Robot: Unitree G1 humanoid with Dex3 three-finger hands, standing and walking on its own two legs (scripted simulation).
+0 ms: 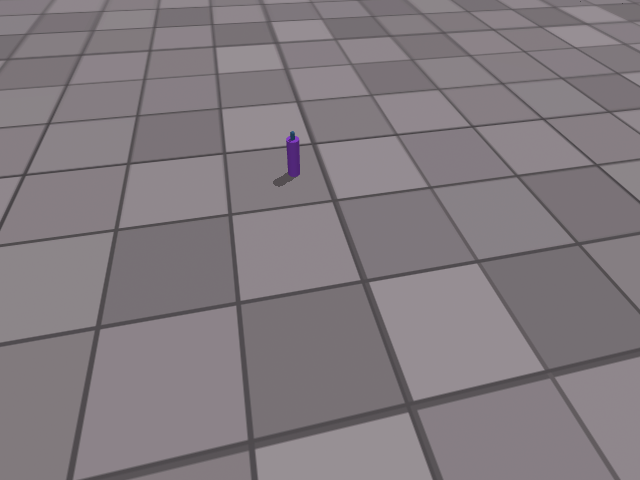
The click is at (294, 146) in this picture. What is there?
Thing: necked bottle
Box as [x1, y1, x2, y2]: [286, 131, 299, 176]
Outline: 291,131 290,135 286,138 288,174 291,176 296,176 299,174 298,138 294,135 294,132
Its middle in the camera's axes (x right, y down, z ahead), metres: -0.16 -0.44 +1.93
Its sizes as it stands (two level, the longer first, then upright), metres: 0.063 0.063 0.249
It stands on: the floor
